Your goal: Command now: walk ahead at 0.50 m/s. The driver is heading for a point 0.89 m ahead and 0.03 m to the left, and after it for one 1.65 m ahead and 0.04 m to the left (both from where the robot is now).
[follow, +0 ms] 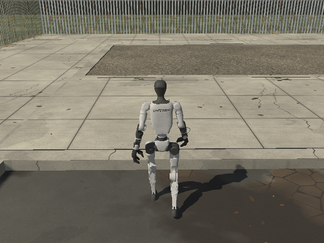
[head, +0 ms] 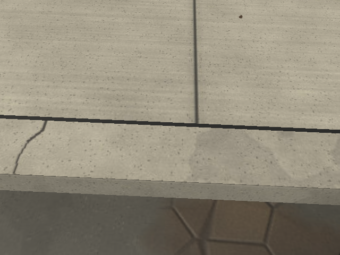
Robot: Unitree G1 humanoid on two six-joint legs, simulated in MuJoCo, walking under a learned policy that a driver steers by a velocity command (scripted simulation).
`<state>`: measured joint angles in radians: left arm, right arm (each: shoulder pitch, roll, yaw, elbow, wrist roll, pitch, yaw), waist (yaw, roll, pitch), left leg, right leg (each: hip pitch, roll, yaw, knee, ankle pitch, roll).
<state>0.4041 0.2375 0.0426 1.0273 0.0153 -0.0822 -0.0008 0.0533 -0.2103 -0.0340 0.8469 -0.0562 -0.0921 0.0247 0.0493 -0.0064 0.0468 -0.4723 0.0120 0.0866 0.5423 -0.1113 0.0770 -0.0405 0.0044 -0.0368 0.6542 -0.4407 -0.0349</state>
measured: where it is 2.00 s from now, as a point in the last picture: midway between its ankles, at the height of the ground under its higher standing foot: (167, 93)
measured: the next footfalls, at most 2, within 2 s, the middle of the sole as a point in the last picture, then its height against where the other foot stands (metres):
right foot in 0.50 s outside the picture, level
left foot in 1.18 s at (154, 144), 0.14 m higher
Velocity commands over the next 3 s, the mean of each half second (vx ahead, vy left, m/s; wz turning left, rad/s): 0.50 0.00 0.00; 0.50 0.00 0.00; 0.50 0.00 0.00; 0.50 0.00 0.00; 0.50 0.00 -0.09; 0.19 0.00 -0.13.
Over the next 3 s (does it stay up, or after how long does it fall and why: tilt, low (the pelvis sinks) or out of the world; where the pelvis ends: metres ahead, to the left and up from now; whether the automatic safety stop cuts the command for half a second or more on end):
stays up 1.58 0.10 0.15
